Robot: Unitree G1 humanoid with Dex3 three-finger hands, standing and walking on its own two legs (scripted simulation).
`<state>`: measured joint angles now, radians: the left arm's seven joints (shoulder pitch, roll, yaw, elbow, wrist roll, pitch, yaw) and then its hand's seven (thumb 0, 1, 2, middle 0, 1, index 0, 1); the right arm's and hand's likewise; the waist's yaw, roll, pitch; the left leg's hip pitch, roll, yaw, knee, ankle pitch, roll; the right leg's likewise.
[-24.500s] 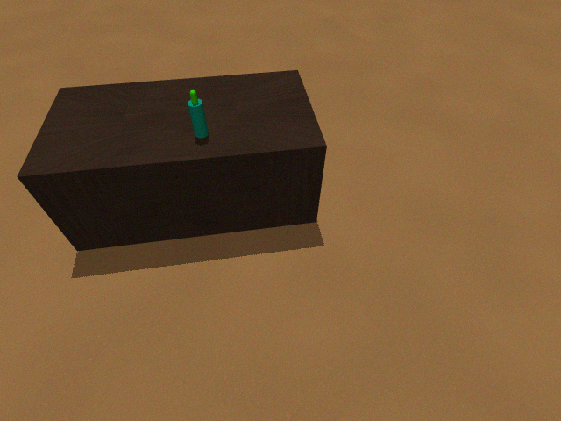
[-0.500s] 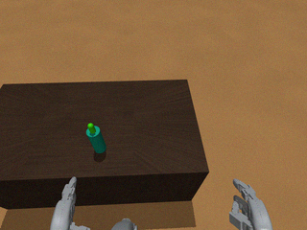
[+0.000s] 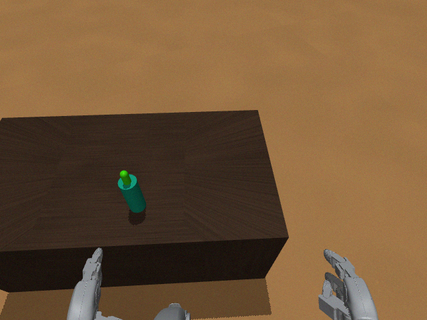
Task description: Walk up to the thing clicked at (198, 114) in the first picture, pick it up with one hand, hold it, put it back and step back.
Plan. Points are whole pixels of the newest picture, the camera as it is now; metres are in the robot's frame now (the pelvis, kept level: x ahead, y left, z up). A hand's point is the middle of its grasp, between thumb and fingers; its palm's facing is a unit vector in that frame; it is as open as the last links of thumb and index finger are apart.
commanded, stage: home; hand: left
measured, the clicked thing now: (131, 190) +0.49 +0.25 -0.17
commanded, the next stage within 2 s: stand in 0.50 s
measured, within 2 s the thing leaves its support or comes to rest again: neither
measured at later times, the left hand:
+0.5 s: hand (121, 309) +0.16 +0.18 -0.05, palm faces +0.13 -0.95 -0.28, open 17.3 cm
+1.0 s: hand out of the picture +0.08 +0.26 -0.11, palm faces -0.01 -0.92 -0.40, open 10.1 cm
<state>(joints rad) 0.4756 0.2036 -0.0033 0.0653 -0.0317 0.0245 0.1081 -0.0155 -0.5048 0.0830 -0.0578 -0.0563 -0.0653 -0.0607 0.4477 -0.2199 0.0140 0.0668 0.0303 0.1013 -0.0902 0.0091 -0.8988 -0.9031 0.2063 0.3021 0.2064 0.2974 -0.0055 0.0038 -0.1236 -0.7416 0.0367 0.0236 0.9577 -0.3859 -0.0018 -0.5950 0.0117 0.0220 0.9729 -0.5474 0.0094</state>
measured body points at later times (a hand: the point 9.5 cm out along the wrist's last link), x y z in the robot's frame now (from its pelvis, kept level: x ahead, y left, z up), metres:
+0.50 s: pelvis +0.00 +0.00 +0.01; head +0.02 +0.00 +0.46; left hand +0.15 +0.23 -0.03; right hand +0.15 -0.25 -0.07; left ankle +0.05 +0.12 -0.68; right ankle -0.03 -0.13 -0.68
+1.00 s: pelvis +0.01 +0.01 +0.03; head +0.02 +0.01 +0.48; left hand +0.08 +0.31 -0.08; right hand +0.11 -0.28 -0.09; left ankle +0.05 +0.12 -0.68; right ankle -0.03 -0.13 -0.68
